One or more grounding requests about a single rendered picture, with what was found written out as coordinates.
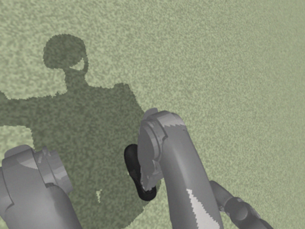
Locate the right robot foot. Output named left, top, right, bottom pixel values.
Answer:
left=124, top=144, right=157, bottom=201

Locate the right robot hand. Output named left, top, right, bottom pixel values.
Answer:
left=209, top=180, right=234, bottom=212

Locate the right robot arm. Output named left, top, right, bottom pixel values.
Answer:
left=224, top=197, right=273, bottom=229

